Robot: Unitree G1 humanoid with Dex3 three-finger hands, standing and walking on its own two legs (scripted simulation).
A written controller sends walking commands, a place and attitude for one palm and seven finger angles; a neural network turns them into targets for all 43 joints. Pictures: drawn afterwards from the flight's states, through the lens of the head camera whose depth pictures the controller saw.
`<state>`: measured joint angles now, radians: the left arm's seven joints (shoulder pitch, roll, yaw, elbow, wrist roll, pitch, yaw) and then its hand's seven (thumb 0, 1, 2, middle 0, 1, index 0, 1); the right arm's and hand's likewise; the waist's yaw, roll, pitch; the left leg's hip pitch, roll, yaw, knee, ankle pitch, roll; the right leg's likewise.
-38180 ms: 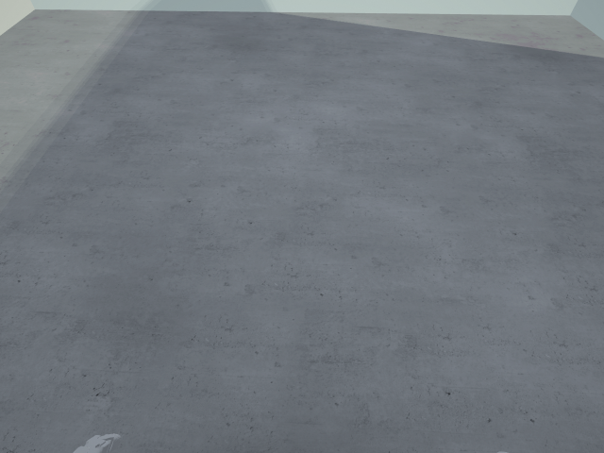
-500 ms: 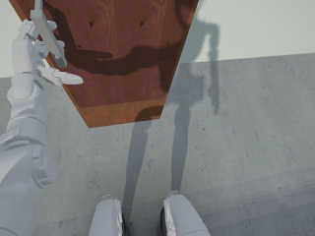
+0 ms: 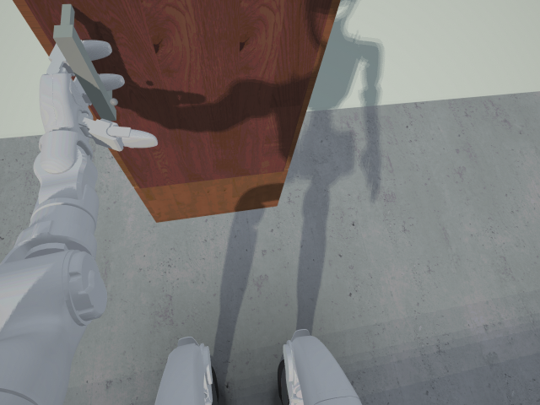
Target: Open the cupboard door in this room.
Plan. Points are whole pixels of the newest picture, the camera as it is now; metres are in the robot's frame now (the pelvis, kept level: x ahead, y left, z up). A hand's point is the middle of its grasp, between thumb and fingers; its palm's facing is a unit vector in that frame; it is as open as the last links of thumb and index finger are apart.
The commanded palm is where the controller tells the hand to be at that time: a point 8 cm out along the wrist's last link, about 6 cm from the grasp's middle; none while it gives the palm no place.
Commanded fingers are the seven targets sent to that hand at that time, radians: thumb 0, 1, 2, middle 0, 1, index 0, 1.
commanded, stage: slide the fingers in behind the handle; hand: left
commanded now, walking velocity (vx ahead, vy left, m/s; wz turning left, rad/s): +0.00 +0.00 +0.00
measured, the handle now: (90, 69) +0.58 +0.20 +0.07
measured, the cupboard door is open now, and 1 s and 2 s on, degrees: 0 0 40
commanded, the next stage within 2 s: close the thumb around the handle in 0.16 s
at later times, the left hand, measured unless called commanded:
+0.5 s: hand (113, 102) +0.53 +0.17 +0.06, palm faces +0.09 -1.00 -0.02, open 12.5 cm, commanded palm +0.51 +0.20 +0.06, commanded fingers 0.00 0.23 0.61 -0.35 -1.28 -0.35 -1.28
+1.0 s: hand (113, 103) +0.53 +0.17 +0.06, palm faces +0.10 -0.99 -0.02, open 5.6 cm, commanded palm +0.51 +0.20 +0.06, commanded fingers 0.00 0.90 0.90 -0.40 -1.35 -0.40 -1.35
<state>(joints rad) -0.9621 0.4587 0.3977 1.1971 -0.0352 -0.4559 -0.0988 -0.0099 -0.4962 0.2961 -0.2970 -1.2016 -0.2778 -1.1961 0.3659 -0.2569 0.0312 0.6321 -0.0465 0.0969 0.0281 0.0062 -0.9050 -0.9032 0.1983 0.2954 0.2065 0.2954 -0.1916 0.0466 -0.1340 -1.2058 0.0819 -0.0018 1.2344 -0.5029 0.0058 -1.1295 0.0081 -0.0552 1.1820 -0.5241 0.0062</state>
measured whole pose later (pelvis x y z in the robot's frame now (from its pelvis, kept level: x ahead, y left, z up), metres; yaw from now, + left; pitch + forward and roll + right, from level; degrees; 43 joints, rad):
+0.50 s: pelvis +0.00 +0.00 +0.00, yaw +0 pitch +27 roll -4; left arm -0.96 0.45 0.38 1.19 -0.04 -0.46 -0.09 -0.01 -0.24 0.40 -0.32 -1.23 -0.30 -1.22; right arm 0.36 -0.26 0.03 0.63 -0.05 0.10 0.03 0.01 -0.91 -0.90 0.20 0.30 0.21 0.30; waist -0.19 0.05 -0.14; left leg -1.21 0.08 0.00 1.24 -0.50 0.01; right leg -1.13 0.01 -0.05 1.18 -0.52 0.01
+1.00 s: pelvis +0.00 +0.00 +0.00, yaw +0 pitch +27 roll -4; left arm -0.95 0.43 0.36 1.19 -0.05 -0.47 -0.07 0.01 0.77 0.83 -0.37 -1.35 -0.35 -1.34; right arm 0.36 -0.26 0.02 0.65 -0.05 0.10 0.03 0.01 -0.91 -0.90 0.20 0.30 0.21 0.30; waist -0.18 0.05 -0.14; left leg -1.20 0.07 -0.01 1.23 -0.51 0.01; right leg -1.11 0.00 -0.06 1.17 -0.53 0.01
